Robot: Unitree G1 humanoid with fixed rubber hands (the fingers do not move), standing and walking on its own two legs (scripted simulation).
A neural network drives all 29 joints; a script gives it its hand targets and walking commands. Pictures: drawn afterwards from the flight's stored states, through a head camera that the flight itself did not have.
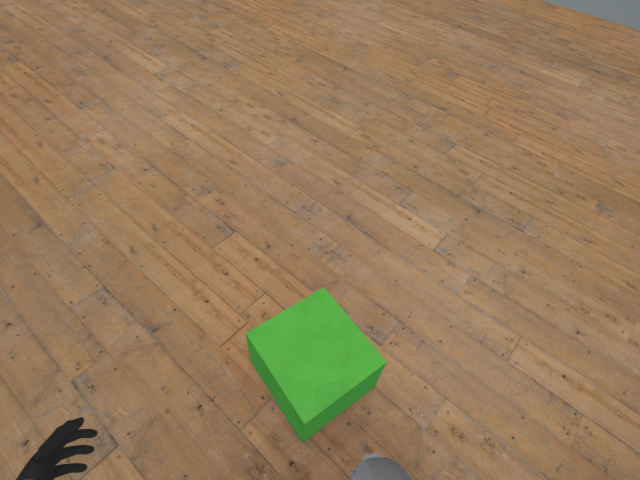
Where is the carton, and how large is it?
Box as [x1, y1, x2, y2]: [246, 287, 386, 442]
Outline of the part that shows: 323,287 246,333 251,362 302,442 372,388 386,362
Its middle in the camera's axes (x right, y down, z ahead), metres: -0.02 +0.37 +1.16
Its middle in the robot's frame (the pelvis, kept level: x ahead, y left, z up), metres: +0.54 -0.03 -0.66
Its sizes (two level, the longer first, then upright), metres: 0.296 0.279 0.202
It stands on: the floor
